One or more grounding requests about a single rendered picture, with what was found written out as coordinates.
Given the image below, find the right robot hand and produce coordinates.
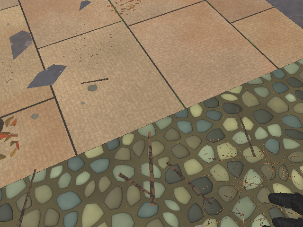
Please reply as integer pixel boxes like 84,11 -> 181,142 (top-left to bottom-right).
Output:
261,192 -> 303,227

